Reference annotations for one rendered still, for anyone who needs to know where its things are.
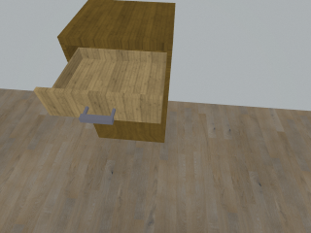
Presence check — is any drawer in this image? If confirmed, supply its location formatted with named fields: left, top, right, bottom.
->
left=33, top=48, right=167, bottom=124

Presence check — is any handle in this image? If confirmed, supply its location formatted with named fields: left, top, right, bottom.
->
left=79, top=106, right=116, bottom=125

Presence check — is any cabinet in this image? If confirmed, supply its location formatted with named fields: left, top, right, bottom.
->
left=57, top=0, right=176, bottom=143

